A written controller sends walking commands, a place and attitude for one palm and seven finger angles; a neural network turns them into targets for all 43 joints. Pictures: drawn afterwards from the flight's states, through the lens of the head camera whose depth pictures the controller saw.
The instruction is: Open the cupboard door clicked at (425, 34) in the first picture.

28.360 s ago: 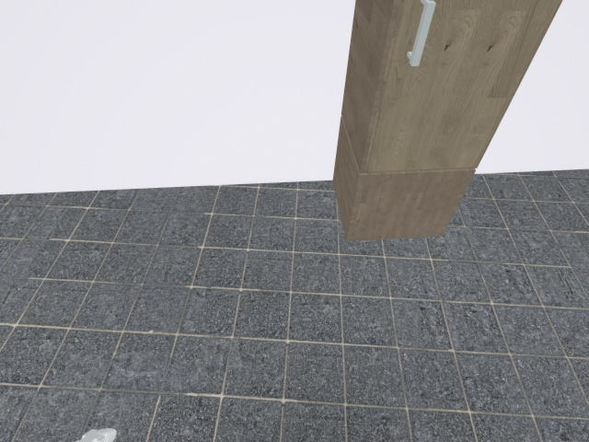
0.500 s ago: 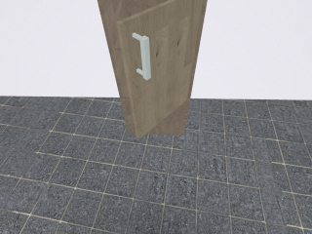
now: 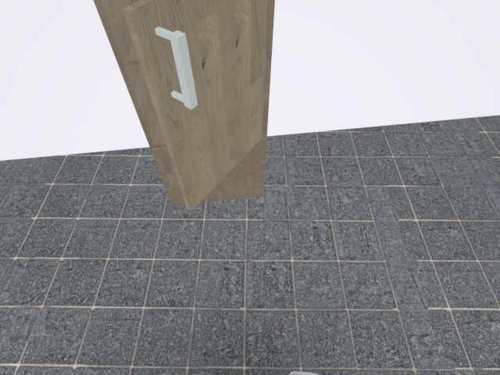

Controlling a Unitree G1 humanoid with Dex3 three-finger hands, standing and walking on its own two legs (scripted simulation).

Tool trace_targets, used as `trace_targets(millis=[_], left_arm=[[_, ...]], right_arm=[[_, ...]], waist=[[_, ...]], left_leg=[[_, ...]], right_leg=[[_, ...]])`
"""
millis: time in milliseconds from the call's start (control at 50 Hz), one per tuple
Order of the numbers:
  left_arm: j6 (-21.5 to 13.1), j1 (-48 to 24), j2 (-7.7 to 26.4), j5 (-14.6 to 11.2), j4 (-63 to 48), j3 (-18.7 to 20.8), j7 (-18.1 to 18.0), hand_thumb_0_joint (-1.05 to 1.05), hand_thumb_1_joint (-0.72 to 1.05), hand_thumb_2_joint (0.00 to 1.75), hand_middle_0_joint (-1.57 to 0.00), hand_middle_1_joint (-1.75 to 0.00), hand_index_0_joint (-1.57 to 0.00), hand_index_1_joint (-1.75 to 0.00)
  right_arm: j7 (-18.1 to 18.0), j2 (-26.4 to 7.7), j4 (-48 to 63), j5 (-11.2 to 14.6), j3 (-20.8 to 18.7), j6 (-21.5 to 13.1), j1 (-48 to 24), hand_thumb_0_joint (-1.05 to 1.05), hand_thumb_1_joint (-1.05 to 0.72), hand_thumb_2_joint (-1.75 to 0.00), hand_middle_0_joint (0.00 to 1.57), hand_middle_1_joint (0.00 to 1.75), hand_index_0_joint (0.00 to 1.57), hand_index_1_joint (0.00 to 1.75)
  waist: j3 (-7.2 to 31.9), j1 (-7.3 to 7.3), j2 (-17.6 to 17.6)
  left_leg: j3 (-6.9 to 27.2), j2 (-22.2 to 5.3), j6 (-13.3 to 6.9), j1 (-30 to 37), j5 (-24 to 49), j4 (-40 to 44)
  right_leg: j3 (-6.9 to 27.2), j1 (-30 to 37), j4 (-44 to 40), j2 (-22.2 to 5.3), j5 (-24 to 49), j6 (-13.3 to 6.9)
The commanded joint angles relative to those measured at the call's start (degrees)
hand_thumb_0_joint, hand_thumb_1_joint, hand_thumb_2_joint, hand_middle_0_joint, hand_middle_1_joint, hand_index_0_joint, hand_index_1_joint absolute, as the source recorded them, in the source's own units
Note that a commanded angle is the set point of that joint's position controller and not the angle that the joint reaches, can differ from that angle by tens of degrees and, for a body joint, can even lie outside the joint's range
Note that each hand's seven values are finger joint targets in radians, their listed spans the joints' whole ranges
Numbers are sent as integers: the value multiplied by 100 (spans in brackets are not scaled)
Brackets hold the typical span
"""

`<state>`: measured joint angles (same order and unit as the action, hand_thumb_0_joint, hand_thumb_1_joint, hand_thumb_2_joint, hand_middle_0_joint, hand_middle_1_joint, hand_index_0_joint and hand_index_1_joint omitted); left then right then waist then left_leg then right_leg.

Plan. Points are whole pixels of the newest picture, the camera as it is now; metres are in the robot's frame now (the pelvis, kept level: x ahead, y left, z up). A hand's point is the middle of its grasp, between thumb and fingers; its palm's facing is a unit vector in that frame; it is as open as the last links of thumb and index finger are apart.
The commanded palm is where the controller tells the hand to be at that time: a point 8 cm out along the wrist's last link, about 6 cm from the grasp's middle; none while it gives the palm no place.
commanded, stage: walk to a spot facing it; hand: left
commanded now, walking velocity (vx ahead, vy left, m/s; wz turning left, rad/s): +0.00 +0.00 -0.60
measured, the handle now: (177, 70) +0.60 +0.18 +0.14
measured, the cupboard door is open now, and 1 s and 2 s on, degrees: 47 47 47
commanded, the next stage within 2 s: none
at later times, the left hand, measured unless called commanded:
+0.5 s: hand out of the picture +0.11 +0.21 -0.17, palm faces -0.20 -0.95 -0.23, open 7.4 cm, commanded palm none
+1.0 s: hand (182, 348) +0.18 +0.15 -0.17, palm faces -0.54 -0.81 -0.21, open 7.4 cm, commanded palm none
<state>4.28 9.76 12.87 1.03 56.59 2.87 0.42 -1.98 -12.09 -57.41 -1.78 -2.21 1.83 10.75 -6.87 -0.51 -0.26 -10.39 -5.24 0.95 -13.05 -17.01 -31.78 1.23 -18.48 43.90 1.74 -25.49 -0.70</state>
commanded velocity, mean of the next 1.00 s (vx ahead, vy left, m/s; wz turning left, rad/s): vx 0.02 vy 0.00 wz -0.60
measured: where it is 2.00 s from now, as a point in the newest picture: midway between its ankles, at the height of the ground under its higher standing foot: outside the picture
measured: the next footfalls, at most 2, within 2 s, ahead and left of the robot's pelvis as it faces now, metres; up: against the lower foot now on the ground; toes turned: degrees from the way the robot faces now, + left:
left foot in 0.42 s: +0.05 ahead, +0.14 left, +0.00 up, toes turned -13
right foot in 0.70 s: -0.03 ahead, -0.14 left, +0.00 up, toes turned -24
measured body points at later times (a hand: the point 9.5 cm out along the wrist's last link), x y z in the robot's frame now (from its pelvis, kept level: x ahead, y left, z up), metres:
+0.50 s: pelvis -0.01 +0.02 +0.00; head +0.05 +0.03 +0.45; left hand +0.12 +0.26 -0.15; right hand +0.04 -0.25 -0.12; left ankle +0.01 +0.15 -0.73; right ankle -0.04 -0.11 -0.68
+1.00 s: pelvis -0.01 +0.02 +0.00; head +0.05 +0.01 +0.44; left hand +0.21 +0.19 -0.16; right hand -0.11 -0.24 -0.13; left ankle +0.06 +0.12 -0.73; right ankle -0.09 -0.10 -0.68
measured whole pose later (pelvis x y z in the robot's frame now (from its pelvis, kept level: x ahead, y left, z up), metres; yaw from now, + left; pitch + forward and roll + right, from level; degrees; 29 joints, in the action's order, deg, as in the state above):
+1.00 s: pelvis -0.01 +0.02 +0.00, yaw -34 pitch +1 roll -2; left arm 4.8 7.8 15.3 1.1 52.0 4.0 1.4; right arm -1.8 -13.7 -50.9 -2.0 -1.6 0.0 12.1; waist -6.8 0.5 -1.6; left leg -4.9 -5.8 0.5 -18.2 -18.6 -36.5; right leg 2.4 -27.1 55.9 1.7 -28.4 2.1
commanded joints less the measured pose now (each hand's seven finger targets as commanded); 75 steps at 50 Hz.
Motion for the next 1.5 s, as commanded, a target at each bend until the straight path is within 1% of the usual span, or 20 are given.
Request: trace_targets(millis=[0,20,60,340,400,500,620,660,680,840,880,920,1000,1100,1140,1160,1180,1380,1420,1480], left_arm=[[-135,302,547,8,-482,264,63,0,90,90,-20,-30,-20,-30],[-171,744,656,22,-375,322,60,0,90,90,-20,-30,-20,-30],[-251,969,1580,72,-363,483,-84,0,90,90,-20,-30,-20,-30],[-224,102,1112,25,-611,446,-147,0,90,90,-20,-30,-20,-30],[-211,-190,712,-36,-1017,323,17,0,90,90,-20,-30,-20,-30],[-158,-254,560,8,-959,303,168,0,90,90,-20,-30,-20,-30],[-241,196,732,-12,-877,317,189,0,90,90,-20,-30,-20,-30],[-344,791,1779,72,-714,516,24,0,90,90,-20,-30,-20,-30],[-320,944,1959,4,-687,504,-19,0,90,90,-20,-30,-20,-30],[-206,-402,1368,35,-948,384,-76,0,90,90,-20,-30,-20,-30],[-113,-318,745,-72,-1132,246,17,0,90,90,-20,-30,-20,-30],[-147,-552,905,16,-1235,276,96,0,90,90,-20,-30,-20,-30],[-154,-621,514,11,-1104,227,282,0,90,90,-20,-30,-20,-30],[-278,-529,486,12,-975,213,352,0,90,90,-20,-30,-20,-30],[-364,454,994,48,-630,376,252,0,90,90,-20,-30,-20,-30],[-405,1033,1695,70,-458,535,143,0,90,90,-20,-30,-20,-30],[-419,1369,1892,-29,-415,583,91,0,90,90,-20,-30,-20,-30],[-558,-145,1005,36,-622,373,110,0,90,90,-20,-30,-20,-30],[-546,-417,415,-12,-1009,204,184,0,90,90,-20,-30,-20,-30],[-600,-890,381,73,-972,277,289,0,90,90,-20,-30,-20,-30]], right_arm=[[-83,-1272,484,-46,-323,-128,-173,0,-90,-90,20,30,20,30],[-76,-1238,557,5,-326,-95,-388,0,-90,-90,20,30,20,30],[2,-672,875,124,-283,15,-601,0,-90,-90,20,30,20,30],[-83,-525,707,207,-213,-109,113,0,-90,-90,20,30,20,30],[-176,-1608,807,-3,-379,-170,355,0,-90,-90,20,30,20,30],[-128,-1159,971,-79,-284,-220,-121,0,-90,-90,20,30,20,30],[-21,-1388,975,17,-376,-143,-20,0,-90,-90,20,30,20,30],[39,-671,1356,139,-230,-123,-295,0,-90,-90,20,30,20,30],[3,-857,1368,163,-187,-53,-290,0,-90,-90,20,30,20,30],[13,-625,841,160,-170,-87,551,0,-90,-90,20,30,20,30],[-47,-1488,814,11,-313,-201,819,0,-90,-90,20,30,20,30],[-73,-1741,929,-52,-335,-282,771,0,-90,-90,20,30,20,30],[-37,-1344,907,-90,-236,-284,414,0,-90,-90,20,30,20,30],[51,-1462,687,-56,-300,-279,726,0,-90,-90,20,30,20,30],[108,-1153,824,28,-256,-270,447,0,-90,-90,20,30,20,30],[170,-638,1180,103,-132,-275,-162,0,-90,-90,20,30,20,30],[190,-857,1449,52,-139,-272,-774,0,-90,-90,20,30,20,30],[180,-765,632,60,-247,-457,1007,0,-90,-90,20,30,20,30],[34,-1745,392,-111,-436,-544,2334,0,-90,-90,20,30,20,30],[53,-1283,576,-105,-286,-603,1485,0,-90,-90,20,30,20,30]], waist=[[685,-197,940],[713,-423,364],[369,-523,-1908],[1145,203,-796],[801,343,1635],[741,28,1417],[899,-104,1073],[1052,-396,-1792],[1083,-556,-1590],[990,366,-694],[857,404,1621],[839,377,1147],[728,164,1312],[772,220,1090],[939,-290,-61],[633,-692,-2013],[378,-951,-1467],[675,594,-168],[1024,1091,2166],[71,565,699]], left_leg=[[935,-1598,-749,-121,1954,734],[636,-1246,-448,-489,1334,47],[446,322,187,-1912,-1973,-2802],[1033,408,130,108,-95,334],[3461,-2482,-1232,793,1198,1762],[1299,-1198,-793,632,3393,807],[728,-1104,-285,15,2480,-66],[103,150,350,-2066,-1698,-2408],[903,30,258,-2011,-2148,-3159],[647,306,263,85,-93,-242],[2783,-1474,-405,995,-253,1632],[3568,-2524,-1281,307,434,1802],[1315,-1400,-654,360,796,1403],[742,-1449,-421,137,-302,1046],[45,-828,18,-1422,-1008,-528],[-314,35,344,-3049,-2312,-2235],[715,-86,251,-3402,-2011,-3054],[377,178,251,1177,74,415],[3894,-2452,-752,2131,-2093,2053],[3152,-2247,-1003,710,-1003,2189]], right_leg=[[-259,414,-54,-334,-44,3],[-224,911,-1067,-334,859,-8],[3002,821,-3057,-2278,2546,-917],[2231,536,-1792,-938,3465,-633],[191,-1572,1128,142,-982,304],[-215,-1177,1370,-228,-382,389],[-692,828,-1305,-53,1182,112],[2399,2169,-2382,-2273,4417,-913],[2515,1631,-2454,-2540,3823,-1381],[1637,-88,-1700,-1139,2646,-636],[577,-1679,-85,85,65,96],[273,-1615,2049,-179,-872,245],[-364,-1142,1172,-422,-229,323],[-969,210,-954,-121,26,109],[-10,2184,-2288,-675,-185,-271],[2647,2646,-3246,-2243,-633,-1029],[3183,2145,-3475,-2557,-601,-1440],[1080,-874,-1899,-772,-36,-574],[-199,-2549,1537,178,-1089,7],[162,-2803,2762,-737,144,10]])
